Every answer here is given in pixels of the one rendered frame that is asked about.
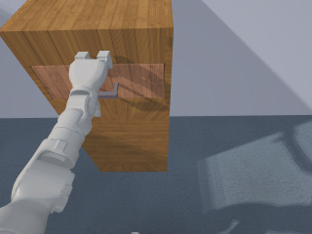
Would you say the cabinet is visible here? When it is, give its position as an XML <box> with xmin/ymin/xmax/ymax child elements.
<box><xmin>0</xmin><ymin>0</ymin><xmax>174</xmax><ymax>173</ymax></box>

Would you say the left robot upper arm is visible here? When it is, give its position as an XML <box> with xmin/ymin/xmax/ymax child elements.
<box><xmin>0</xmin><ymin>159</ymin><xmax>75</xmax><ymax>234</ymax></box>

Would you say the handle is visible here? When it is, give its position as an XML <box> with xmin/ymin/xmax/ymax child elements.
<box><xmin>97</xmin><ymin>82</ymin><xmax>119</xmax><ymax>99</ymax></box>

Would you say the drawer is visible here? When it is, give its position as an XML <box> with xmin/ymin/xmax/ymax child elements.
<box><xmin>31</xmin><ymin>63</ymin><xmax>164</xmax><ymax>99</ymax></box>

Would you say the left robot forearm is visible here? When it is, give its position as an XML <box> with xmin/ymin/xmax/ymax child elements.
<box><xmin>11</xmin><ymin>86</ymin><xmax>98</xmax><ymax>202</ymax></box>

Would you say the robot left hand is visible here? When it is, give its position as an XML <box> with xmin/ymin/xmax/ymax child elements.
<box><xmin>68</xmin><ymin>51</ymin><xmax>113</xmax><ymax>117</ymax></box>

